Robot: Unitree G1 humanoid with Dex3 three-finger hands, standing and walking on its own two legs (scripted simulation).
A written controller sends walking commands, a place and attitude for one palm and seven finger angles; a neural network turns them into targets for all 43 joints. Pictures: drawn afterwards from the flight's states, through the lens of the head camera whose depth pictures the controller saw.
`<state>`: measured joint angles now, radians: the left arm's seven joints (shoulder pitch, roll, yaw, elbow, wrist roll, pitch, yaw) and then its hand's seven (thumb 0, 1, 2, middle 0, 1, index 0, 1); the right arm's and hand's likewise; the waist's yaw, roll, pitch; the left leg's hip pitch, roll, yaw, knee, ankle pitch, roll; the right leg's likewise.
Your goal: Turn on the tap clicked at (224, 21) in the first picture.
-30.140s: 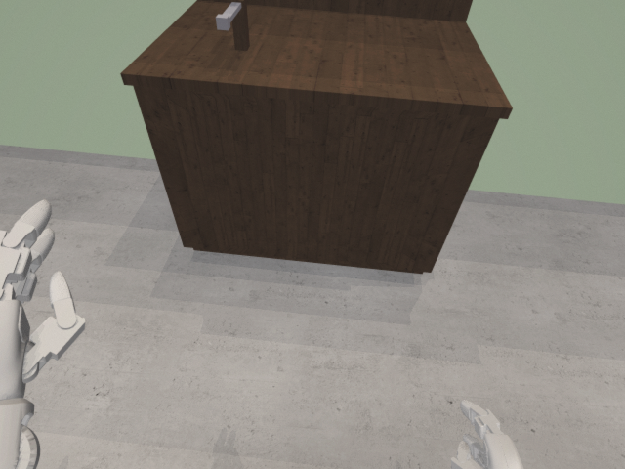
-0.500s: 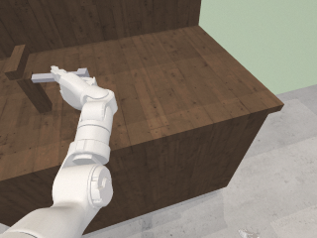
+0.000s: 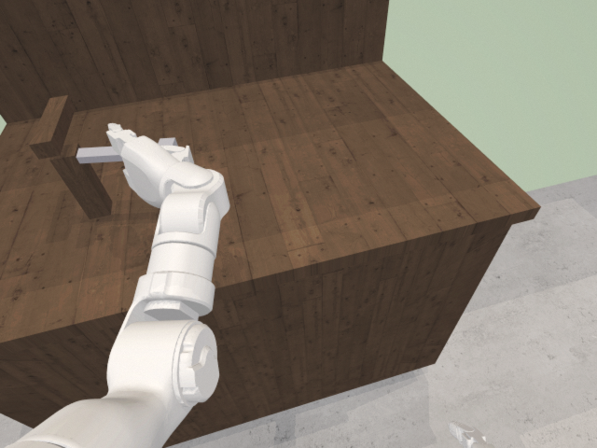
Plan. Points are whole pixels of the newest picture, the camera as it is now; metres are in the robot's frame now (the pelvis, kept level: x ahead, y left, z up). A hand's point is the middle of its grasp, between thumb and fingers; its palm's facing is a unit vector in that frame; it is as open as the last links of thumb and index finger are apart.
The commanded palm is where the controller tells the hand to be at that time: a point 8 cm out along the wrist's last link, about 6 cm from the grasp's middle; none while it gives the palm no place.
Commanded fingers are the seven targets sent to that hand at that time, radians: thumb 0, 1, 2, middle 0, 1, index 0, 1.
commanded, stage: lift the hand up off the lever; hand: left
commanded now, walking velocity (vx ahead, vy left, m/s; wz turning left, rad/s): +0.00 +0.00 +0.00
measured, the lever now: (168, 150) +0.51 +0.23 +0.16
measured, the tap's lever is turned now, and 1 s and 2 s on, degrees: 76 76 76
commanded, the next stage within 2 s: draw the hand back beside the body in 1.26 s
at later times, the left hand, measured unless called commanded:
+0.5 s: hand (171, 145) +0.44 +0.18 +0.22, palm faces +0.80 -0.60 -0.08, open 7.8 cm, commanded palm +0.38 +0.21 +0.22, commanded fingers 0.00 0.90 0.90 -0.15 -0.15 -0.15 -0.15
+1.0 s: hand (172, 133) +0.44 +0.18 +0.23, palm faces +0.77 -0.63 -0.05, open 7.8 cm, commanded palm +0.37 +0.20 +0.24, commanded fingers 0.00 0.90 0.90 -0.15 -0.15 -0.15 -0.15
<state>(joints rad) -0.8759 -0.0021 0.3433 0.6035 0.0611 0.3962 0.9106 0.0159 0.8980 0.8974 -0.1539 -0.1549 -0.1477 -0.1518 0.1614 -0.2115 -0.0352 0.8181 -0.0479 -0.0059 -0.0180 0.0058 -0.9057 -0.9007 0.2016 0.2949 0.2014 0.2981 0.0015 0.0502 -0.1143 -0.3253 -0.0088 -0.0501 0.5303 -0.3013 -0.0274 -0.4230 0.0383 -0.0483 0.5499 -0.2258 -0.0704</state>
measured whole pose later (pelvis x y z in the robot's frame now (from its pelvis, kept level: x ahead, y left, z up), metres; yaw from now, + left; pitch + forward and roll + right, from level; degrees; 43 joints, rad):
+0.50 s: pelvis +0.00 +0.00 +0.00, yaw +0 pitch +4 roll +1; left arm -0.89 0.03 0.35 0.58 0.04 0.44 0.88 0.02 0.90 0.90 -0.15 -0.15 -0.15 -0.15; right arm 0.13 -0.22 -0.03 0.83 -0.03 0.00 -0.03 0.01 -0.91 -0.90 0.20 0.29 0.20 0.30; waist 0.01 0.05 -0.11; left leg -0.29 -0.01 -0.05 0.49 -0.28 -0.03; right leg -0.38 0.04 -0.05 0.51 -0.20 -0.07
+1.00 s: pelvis +0.00 +0.01 +0.01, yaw -1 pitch +3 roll +1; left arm -0.89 0.00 0.32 0.50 0.02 0.50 0.88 0.02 0.90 0.90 -0.15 -0.15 -0.15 -0.15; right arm 0.12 -0.21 -0.02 0.83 -0.03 0.01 -0.02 0.01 -0.91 -0.90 0.20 0.29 0.20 0.30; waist 0.03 0.06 -0.10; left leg -0.24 -0.01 -0.04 0.46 -0.28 -0.01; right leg -0.34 0.03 -0.04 0.48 -0.20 -0.06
